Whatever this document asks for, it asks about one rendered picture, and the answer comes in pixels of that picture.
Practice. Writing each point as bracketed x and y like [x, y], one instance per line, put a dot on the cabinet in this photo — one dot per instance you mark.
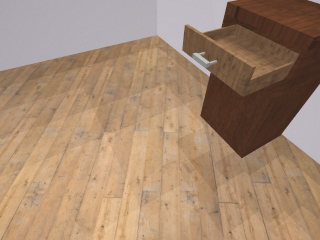
[248, 123]

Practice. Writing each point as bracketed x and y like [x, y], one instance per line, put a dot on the handle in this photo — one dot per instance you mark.
[205, 63]

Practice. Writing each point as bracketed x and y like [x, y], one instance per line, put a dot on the drawer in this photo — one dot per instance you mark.
[246, 61]

